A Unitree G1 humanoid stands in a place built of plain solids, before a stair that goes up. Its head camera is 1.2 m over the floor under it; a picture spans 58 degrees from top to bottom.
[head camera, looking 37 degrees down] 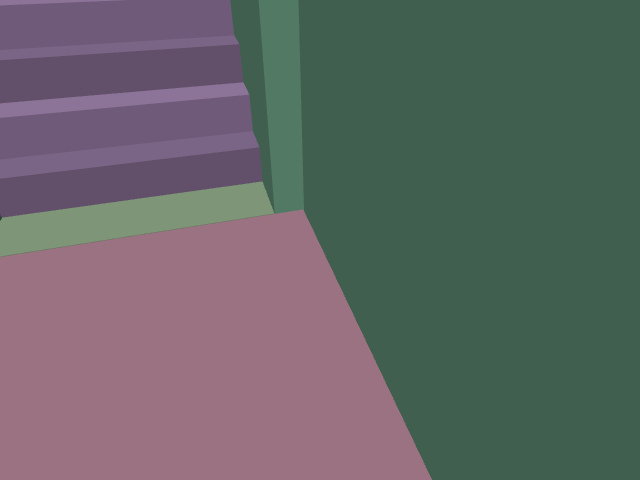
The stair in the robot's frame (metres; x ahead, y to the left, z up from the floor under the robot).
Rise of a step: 0.21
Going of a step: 0.22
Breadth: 1.30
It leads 16 degrees to the left of straight ahead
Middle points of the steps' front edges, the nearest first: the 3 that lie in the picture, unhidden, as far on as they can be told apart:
1.95 0.95 0.21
2.17 1.01 0.42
2.38 1.07 0.62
